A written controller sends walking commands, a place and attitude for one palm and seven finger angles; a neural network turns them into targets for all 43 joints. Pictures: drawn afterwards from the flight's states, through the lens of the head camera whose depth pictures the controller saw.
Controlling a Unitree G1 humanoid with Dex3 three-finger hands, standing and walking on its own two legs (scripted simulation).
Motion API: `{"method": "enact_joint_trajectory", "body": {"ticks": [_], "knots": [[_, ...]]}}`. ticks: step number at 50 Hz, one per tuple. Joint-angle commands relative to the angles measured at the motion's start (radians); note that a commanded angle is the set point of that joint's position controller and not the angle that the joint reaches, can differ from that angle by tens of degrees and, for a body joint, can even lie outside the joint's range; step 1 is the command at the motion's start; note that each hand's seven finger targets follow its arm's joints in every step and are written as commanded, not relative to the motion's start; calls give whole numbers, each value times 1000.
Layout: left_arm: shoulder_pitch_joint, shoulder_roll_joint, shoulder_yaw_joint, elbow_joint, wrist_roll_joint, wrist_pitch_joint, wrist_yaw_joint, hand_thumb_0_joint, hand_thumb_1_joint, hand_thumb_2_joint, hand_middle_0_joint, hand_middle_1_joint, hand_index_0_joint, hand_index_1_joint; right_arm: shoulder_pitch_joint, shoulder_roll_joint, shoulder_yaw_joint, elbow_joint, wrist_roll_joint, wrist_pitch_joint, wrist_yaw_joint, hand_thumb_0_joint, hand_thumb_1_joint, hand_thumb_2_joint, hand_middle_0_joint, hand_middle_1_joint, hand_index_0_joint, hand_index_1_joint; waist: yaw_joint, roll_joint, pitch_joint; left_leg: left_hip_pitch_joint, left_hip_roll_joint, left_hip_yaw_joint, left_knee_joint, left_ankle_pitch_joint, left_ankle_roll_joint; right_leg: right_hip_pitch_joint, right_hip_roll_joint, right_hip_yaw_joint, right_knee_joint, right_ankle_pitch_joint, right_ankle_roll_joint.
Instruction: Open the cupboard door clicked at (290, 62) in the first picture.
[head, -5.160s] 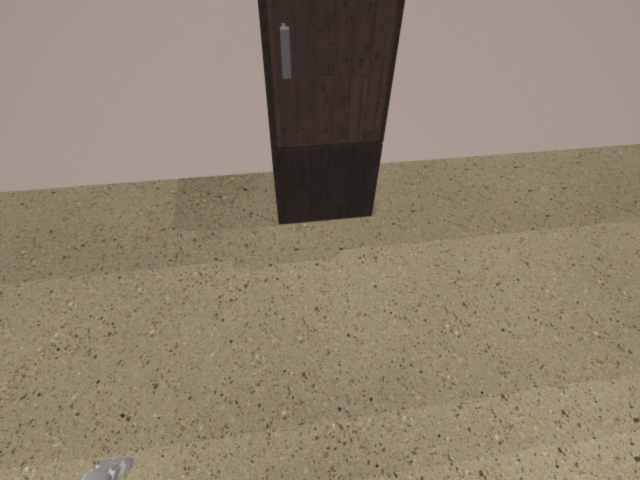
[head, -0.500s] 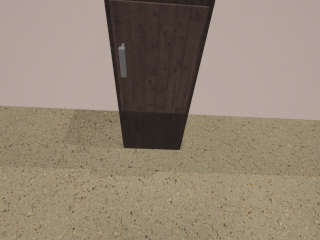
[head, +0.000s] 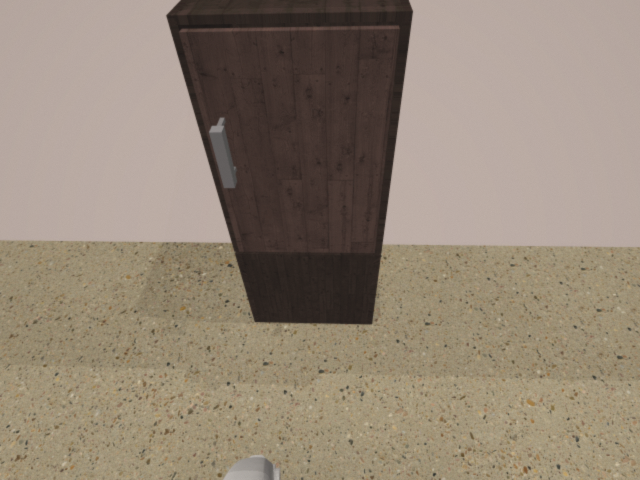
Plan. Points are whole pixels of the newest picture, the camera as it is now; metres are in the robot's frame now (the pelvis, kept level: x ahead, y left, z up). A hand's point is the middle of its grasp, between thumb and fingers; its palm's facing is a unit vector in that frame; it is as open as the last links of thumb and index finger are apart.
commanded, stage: take the last steps up to it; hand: left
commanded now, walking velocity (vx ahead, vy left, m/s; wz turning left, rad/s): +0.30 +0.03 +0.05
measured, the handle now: (226, 152) +0.74 +0.26 +0.00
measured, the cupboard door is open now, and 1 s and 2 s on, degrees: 0 0 0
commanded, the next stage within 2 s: come to a stop and stand still in 0.34 s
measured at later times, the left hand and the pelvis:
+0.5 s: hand (170, 465) +0.18 +0.25 -0.18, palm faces +0.05 -0.98 -0.18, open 7.4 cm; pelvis +0.16 +0.07 -0.01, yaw -2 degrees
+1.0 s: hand (188, 425) +0.24 +0.24 -0.19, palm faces +0.04 -0.98 -0.21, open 7.3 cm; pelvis +0.16 +0.06 -0.02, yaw +0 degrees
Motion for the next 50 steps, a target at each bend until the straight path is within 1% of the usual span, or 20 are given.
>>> {"method": "enact_joint_trajectory", "body": {"ticks": [1,8,9,11,12,13,14,17,20,29,31,33,34,35,37,40,42,46,49,50], "knots": [[101,125,24,-6,6,-30,10,0,900,900,-200,-300,-200,-300,-98,-17,9,-86,5,-25,14,0,-900,-900,200,300,200,300,28,-131,134,-129,16,10,-107,10,-7,-6,-287,201,-167,179,-92],[142,147,29,33,14,-13,18,0,900,900,-200,-300,-200,-300,-208,1,25,-128,11,-47,18,0,-900,-900,200,300,200,300,50,-170,119,60,-47,76,-356,-76,39,28,-292,154,-46,439,-78],[137,147,30,34,12,-11,18,0,900,900,-200,-300,-200,-300,-177,-6,24,-118,10,-51,13,0,-900,-900,200,300,200,300,32,-172,102,137,-68,91,-399,-74,48,13,-282,141,10,512,-70],[114,137,30,29,4,-9,19,0,900,900,-200,-300,-200,-300,53,-62,11,-48,1,-65,-7,0,-900,-900,200,300,200,300,-69,-84,-46,491,-81,85,-547,55,70,-73,-208,76,319,542,-19],[152,95,25,19,-5,-6,14,0,900,900,-200,-300,-200,-300,178,-173,-13,-21,-7,-74,-19,0,-900,-900,200,300,200,300,-99,117,-181,745,142,-163,-532,216,138,-285,-104,12,569,166,32],[144,65,14,-8,-9,-8,11,0,900,900,-200,-300,-200,-300,254,-231,-21,-7,6,-68,-29,0,-900,-900,200,300,200,300,-106,257,-247,852,330,-403,-617,432,229,-465,-21,43,829,-349,50],[98,96,25,-20,-2,-3,18,0,900,900,-200,-300,-200,-300,216,-213,-16,-11,15,-58,-33,0,-900,-900,200,300,200,300,-92,135,-194,770,341,-349,-644,420,260,-496,-60,115,925,-356,27],[4,65,29,-11,2,14,1,0,900,900,-200,-300,-200,-300,33,-76,19,-46,15,-78,-39,0,-900,-900,200,300,200,300,-23,7,31,427,238,-165,-737,347,207,-484,-139,142,919,-171,51],[58,32,29,-9,7,41,-1,0,900,900,-200,-300,-200,-300,16,-45,33,-39,16,-88,-41,0,-900,-900,200,300,200,300,26,70,30,338,166,-45,-772,364,182,-401,-130,124,811,-107,64],[-86,80,20,-74,3,78,17,0,900,900,-200,-300,-200,-300,-1,-78,28,-47,7,-51,-54,0,-900,-900,200,300,200,300,16,91,37,360,155,-19,-667,573,161,-250,-85,97,362,-21,80],[-85,109,25,-80,3,79,18,0,900,900,-200,-300,-200,-300,-1,-84,22,-37,10,-35,-55,0,-900,-900,200,300,200,300,26,76,36,362,133,-21,-620,456,134,-199,-80,95,242,49,77],[-73,169,33,-85,9,64,23,0,900,900,-200,-300,-200,-300,28,-53,22,-34,17,-28,-52,0,-900,-900,200,300,200,300,30,-35,17,305,43,8,-527,247,59,-104,-147,201,146,443,50],[-90,203,34,-91,10,59,26,0,900,900,-200,-300,-200,-300,55,-33,20,-34,25,-20,-47,0,-900,-900,200,300,200,300,6,-104,-3,266,-11,34,-488,48,28,-84,-244,283,182,662,-12],[-102,225,34,-94,5,59,25,0,900,900,-200,-300,-200,-300,82,-19,21,-28,28,-12,-42,0,-900,-900,200,300,200,300,-6,-114,-20,279,-55,49,-452,-99,16,-95,-312,289,173,778,-61],[-116,233,41,-98,3,58,33,0,900,900,-200,-300,-200,-300,93,-7,18,-22,28,11,-46,0,-900,-900,200,300,200,300,-2,-259,-96,280,-74,51,-312,-316,0,-57,-343,322,129,842,-131],[-163,223,52,-124,8,67,43,0,900,900,-200,-300,-200,-300,51,-22,11,-37,28,23,-48,0,-900,-900,200,300,200,300,21,-219,-101,209,-86,-21,-96,-411,-1,-64,-363,338,95,781,-183],[-192,226,62,-138,12,73,47,0,900,900,-200,-300,-200,-300,45,-17,8,-42,29,27,-45,0,-900,-900,200,300,200,300,19,-154,-100,197,-87,-34,-89,-407,-6,-68,-359,319,91,721,-180],[-214,235,72,-151,19,81,42,0,900,900,-200,-300,-200,-300,68,-5,9,-49,25,28,-38,0,-900,-900,200,300,200,300,10,-180,-101,253,-94,-12,-237,-328,-12,-129,-322,311,63,449,-140],[-245,222,70,-156,8,93,36,0,900,900,-200,-300,-200,-300,159,-4,12,-24,22,14,-34,0,-900,-900,200,300,200,300,-32,-187,-94,438,-106,20,-533,-110,-1,-261,-246,259,99,96,-46],[-195,217,45,-158,-4,75,80,0,900,900,-200,-300,-200,-300,136,-99,-1,-96,28,-11,-38,0,-900,-900,200,300,200,300,-64,49,-259,383,-42,55,-604,-44,-4,-29,-214,219,307,414,-23]]}}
